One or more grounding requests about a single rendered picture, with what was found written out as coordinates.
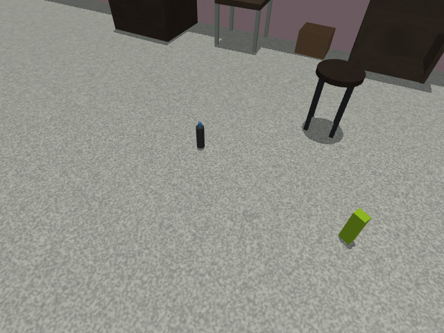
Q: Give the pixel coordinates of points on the stool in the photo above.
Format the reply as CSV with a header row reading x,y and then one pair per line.
x,y
340,73

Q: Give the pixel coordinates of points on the chair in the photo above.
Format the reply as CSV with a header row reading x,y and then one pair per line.
x,y
249,4

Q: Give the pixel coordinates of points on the bookshelf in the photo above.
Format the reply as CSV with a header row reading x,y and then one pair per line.
x,y
400,38

